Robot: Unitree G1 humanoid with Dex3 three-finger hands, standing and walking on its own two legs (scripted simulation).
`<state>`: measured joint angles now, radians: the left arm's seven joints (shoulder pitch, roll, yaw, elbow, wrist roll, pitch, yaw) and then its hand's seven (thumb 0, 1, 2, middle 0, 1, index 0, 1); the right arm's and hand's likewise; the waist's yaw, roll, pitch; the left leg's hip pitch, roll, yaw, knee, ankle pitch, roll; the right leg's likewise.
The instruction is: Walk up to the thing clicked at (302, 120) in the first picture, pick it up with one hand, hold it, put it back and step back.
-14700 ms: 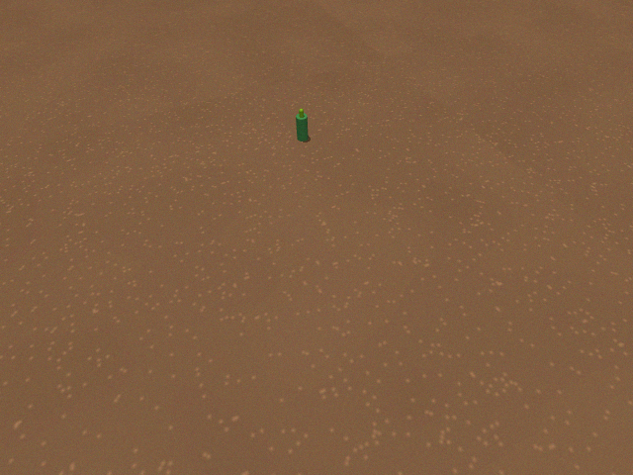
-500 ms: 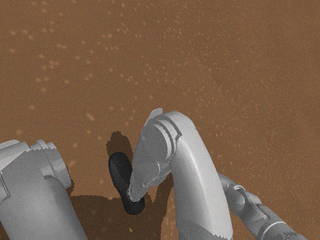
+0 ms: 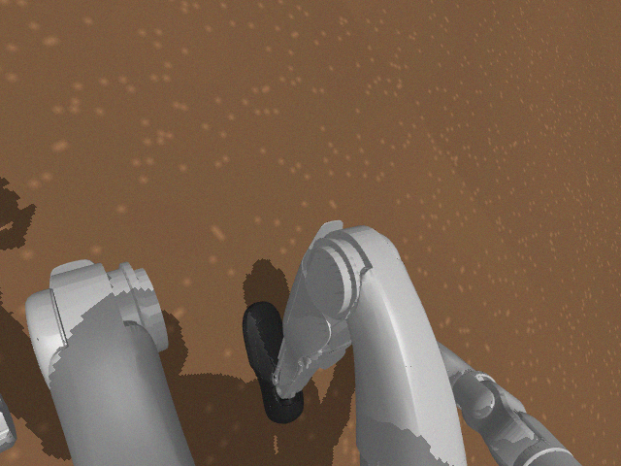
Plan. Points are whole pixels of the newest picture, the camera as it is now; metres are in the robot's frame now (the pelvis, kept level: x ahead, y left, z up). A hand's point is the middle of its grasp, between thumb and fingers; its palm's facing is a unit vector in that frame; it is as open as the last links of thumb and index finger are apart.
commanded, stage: settle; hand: left
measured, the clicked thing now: out of the picture +0.43 +0.32 -0.16
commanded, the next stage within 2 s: lift in 1.48 s
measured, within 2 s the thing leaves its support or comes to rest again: neither
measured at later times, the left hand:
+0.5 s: hand out of the picture +0.41 +0.32 -0.03, palm faces +0.29 -0.95 -0.07, open 6.7 cm
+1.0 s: hand out of the picture +0.43 +0.31 +0.03, palm faces +0.29 -0.95 -0.05, open 6.8 cm
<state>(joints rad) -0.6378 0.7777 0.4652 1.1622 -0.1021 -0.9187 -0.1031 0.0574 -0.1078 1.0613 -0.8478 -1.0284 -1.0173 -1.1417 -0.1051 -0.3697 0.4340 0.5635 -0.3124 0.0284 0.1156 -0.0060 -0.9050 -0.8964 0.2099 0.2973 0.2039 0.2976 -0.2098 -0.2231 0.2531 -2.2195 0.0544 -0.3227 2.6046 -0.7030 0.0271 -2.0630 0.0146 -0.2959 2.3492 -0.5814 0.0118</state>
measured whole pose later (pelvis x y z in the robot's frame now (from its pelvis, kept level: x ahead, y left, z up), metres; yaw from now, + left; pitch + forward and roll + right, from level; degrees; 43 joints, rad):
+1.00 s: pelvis +0.03 -0.01 +0.06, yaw +9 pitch +32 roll -7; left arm -0.62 0.47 0.43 0.84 -0.15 -0.57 -0.25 0.05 -0.12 1.05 -0.87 -1.03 -1.04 -1.14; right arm 0.07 -0.31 0.07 0.66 -0.08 0.02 0.05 0.00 -0.90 -0.89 0.21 0.30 0.20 0.30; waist -0.12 -0.01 -0.08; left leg -2.20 0.05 -0.10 2.33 -0.71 0.01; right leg -2.14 -0.04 -0.12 2.25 -0.67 -0.03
